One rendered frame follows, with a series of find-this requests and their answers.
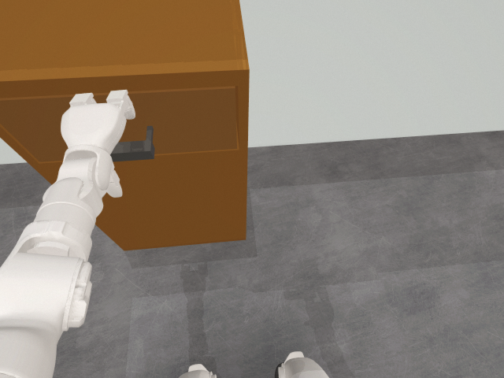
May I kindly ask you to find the right robot thigh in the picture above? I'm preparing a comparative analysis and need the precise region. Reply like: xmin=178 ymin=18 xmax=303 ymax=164
xmin=278 ymin=358 xmax=329 ymax=378

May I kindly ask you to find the robot left forearm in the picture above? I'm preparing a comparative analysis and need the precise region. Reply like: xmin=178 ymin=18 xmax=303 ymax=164
xmin=0 ymin=145 xmax=112 ymax=281

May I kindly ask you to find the cabinet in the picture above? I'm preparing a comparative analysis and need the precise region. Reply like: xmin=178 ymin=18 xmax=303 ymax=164
xmin=0 ymin=0 xmax=250 ymax=250

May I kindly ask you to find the drawer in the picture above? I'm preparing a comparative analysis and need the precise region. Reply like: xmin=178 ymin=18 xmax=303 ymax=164
xmin=0 ymin=86 xmax=237 ymax=162

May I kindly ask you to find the handle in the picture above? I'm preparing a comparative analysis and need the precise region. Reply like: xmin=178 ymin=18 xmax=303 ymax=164
xmin=110 ymin=126 xmax=155 ymax=162

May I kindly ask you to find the robot right shin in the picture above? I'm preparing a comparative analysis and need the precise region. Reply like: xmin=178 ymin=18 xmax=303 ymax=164
xmin=284 ymin=351 xmax=304 ymax=364

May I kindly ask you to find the robot left upper arm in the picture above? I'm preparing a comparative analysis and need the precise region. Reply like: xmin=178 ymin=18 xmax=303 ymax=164
xmin=0 ymin=252 xmax=92 ymax=378

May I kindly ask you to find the left robot hand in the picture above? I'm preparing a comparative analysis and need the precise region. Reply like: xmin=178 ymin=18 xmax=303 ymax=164
xmin=61 ymin=90 xmax=135 ymax=198

